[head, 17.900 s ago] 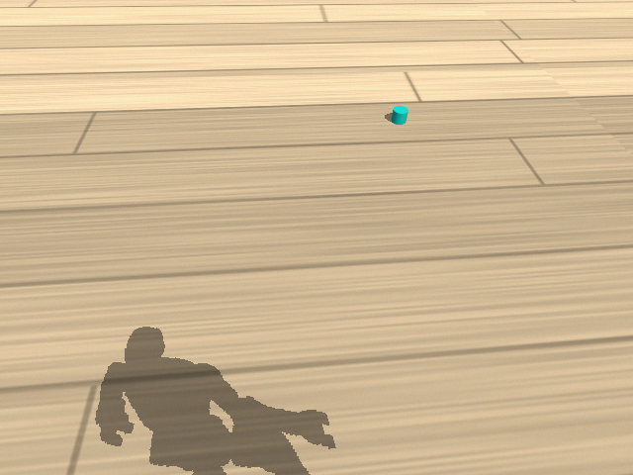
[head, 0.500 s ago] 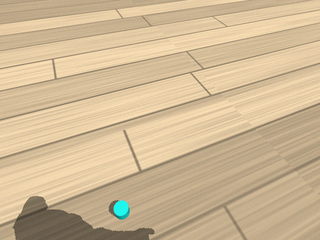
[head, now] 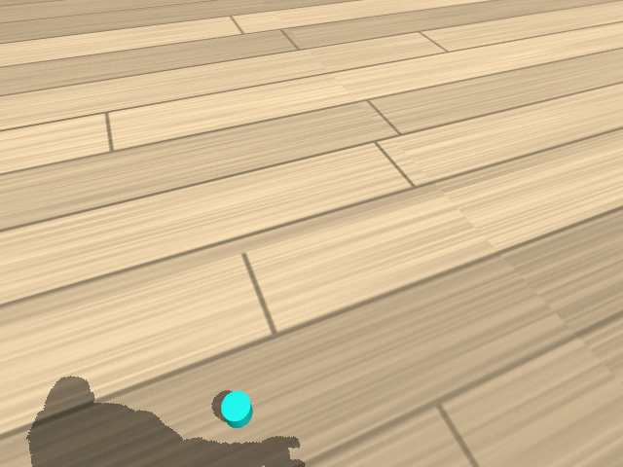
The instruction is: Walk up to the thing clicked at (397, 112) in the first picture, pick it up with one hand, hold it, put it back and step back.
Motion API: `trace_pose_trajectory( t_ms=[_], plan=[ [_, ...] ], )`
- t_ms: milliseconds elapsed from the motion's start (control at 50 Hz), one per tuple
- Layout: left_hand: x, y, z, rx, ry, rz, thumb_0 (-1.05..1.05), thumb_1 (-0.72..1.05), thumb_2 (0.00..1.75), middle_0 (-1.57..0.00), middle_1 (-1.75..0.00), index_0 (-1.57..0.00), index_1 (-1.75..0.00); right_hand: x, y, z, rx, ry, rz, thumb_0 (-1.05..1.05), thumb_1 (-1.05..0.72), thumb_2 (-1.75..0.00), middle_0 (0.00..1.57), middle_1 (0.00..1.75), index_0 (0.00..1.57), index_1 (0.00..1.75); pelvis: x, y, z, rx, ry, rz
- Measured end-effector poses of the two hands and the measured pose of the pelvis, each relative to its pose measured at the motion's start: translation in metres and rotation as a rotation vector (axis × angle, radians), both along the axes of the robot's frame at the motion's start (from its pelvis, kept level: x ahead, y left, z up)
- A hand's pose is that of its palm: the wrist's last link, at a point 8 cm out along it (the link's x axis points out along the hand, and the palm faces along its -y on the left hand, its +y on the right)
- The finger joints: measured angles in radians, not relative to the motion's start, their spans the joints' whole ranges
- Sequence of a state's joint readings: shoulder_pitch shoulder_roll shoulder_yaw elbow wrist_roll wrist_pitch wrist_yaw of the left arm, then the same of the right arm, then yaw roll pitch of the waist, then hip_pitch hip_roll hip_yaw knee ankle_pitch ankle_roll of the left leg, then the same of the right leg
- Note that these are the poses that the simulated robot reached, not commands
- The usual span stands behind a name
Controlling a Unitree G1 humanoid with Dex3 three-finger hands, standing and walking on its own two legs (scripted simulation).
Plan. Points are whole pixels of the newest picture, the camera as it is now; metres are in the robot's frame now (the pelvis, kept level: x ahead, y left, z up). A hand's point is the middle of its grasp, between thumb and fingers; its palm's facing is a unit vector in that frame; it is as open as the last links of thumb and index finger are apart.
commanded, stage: stand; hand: left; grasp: from above
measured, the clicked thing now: (237, 409) +0.41 +0.20 -0.75
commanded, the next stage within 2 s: rise first in 0.68 s
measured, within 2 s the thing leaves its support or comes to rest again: neither
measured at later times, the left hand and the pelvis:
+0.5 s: hand out of the picture +0.07 +0.26 -0.16, palm faces -0.03 -0.94 -0.34, open 7.4 cm; pelvis +0.00 +0.00 +0.00, yaw +0 degrees
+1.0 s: hand out of the picture +0.15 +0.25 -0.17, palm faces -0.01 -0.94 -0.34, open 8.7 cm; pelvis -0.01 +0.00 -0.02, yaw +0 degrees
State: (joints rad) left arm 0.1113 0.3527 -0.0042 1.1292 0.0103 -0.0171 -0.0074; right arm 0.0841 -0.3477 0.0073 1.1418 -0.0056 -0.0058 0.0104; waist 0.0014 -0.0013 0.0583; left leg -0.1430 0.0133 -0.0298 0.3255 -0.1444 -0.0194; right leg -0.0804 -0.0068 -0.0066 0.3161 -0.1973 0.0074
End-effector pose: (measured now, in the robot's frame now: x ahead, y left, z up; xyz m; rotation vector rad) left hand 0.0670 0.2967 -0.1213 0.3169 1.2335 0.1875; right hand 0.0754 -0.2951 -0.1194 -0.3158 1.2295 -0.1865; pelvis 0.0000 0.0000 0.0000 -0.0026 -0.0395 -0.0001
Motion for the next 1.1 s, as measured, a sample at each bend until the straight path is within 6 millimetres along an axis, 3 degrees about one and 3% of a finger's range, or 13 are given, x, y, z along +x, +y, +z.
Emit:
trace_pose_trajectory(
  t_ms=[800, 900, 1000, 1100],
  plan=[
    [-0.003, 0.004, 0.001, 0.006, 0.012, 0.006, 0.01, 0.90, 0.90, -0.21, -0.30, -0.20, -0.30, -0.003, 0.002, -0.002, 0.000, 0.015, 0.001, 0.00, -0.91, -0.90, 0.20, 0.30, 0.20, 0.30, 0.004, 0.002, 0.000, 0.003, -0.001, 0.002],
    [0.030, -0.002, -0.001, -0.006, -0.102, 0.034, 0.01, 0.80, 0.92, -0.20, -0.41, -0.19, -0.41, 0.008, 0.015, -0.002, 0.015, -0.108, 0.000, 0.00, -0.93, -0.91, 0.20, 0.30, 0.20, 0.30, -0.004, 0.002, -0.006, -0.002, 0.056, 0.012],
    [0.070, 0.000, -0.011, 0.002, -0.135, -0.025, 0.01, 0.55, 0.91, -0.18, -0.63, -0.18, -0.62, 0.011, 0.031, -0.009, 0.044, -0.169, -0.008, 0.00, -0.94, -0.91, 0.20, 0.30, 0.20, 0.30, -0.010, 0.001, -0.018, -0.003, 0.127, 0.000],
    [0.084, 0.000, -0.014, 0.033, -0.129, -0.067, 0.01, 0.21, 0.92, -0.13, -0.84, -0.14, -0.83, 0.012, 0.042, -0.014, 0.077, -0.203, -0.032, 0.00, -0.94, -0.91, 0.20, 0.30, 0.20, 0.30, -0.006, 0.004, -0.026, -0.003, 0.162, -0.010]
  ],
)
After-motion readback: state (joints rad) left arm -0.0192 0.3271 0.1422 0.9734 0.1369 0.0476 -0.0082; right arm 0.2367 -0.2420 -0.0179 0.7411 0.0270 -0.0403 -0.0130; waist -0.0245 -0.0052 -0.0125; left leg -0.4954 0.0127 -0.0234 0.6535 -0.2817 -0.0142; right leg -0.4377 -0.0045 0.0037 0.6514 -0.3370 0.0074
